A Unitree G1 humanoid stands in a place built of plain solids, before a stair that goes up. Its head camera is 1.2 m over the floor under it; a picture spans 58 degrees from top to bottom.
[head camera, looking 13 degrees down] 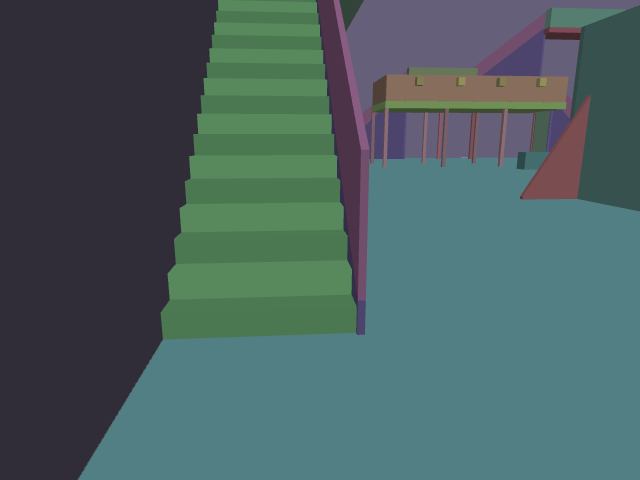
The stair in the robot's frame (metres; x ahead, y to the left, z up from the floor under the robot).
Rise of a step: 0.18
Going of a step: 0.22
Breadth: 1.21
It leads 5 degrees to the left of straight ahead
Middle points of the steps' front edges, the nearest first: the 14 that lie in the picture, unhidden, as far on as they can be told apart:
2.51 0.37 0.18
2.73 0.39 0.36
2.95 0.40 0.54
3.17 0.42 0.72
3.39 0.44 0.89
3.61 0.46 1.07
3.84 0.48 1.25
4.06 0.49 1.43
4.28 0.51 1.61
4.50 0.53 1.79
4.72 0.55 1.97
4.94 0.57 2.14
5.16 0.58 2.32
5.38 0.60 2.50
